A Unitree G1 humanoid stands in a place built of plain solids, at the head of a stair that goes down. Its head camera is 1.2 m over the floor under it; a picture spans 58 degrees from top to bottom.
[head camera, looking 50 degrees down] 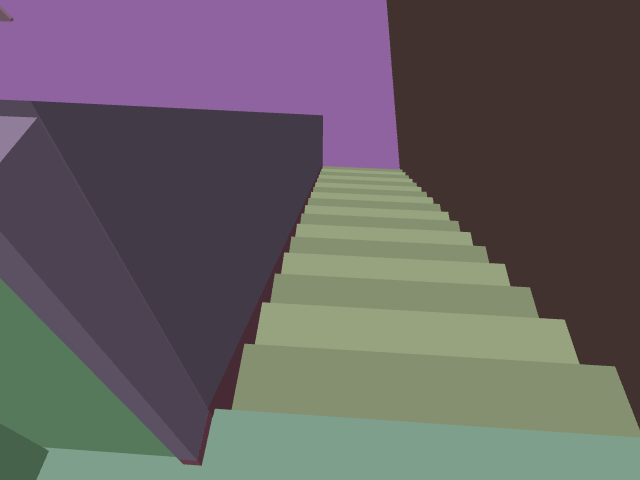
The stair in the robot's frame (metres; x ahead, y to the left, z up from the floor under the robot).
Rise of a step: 0.20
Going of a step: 0.29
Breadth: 1.27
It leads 4 degrees to the right of straight ahead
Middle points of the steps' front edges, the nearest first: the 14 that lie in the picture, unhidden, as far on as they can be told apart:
0.37 -0.35 0.00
0.66 -0.37 -0.20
0.95 -0.39 -0.39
1.24 -0.41 -0.59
1.53 -0.42 -0.79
1.83 -0.44 -0.98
2.12 -0.46 -1.18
2.41 -0.48 -1.38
2.70 -0.50 -1.58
2.99 -0.52 -1.77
3.28 -0.54 -1.97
3.58 -0.56 -2.17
3.87 -0.58 -2.37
4.16 -0.60 -2.56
